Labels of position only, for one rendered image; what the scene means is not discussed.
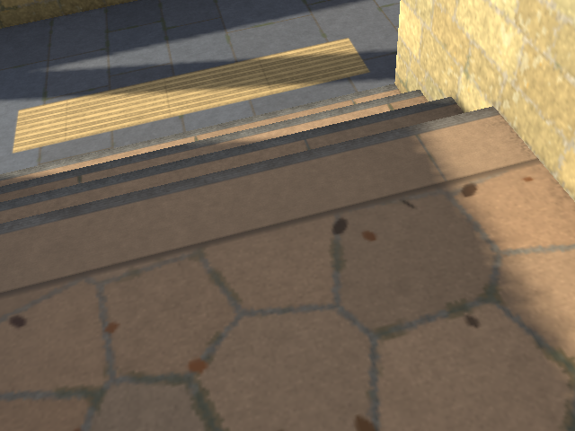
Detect stairs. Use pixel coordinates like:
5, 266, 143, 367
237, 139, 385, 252
0, 84, 464, 224

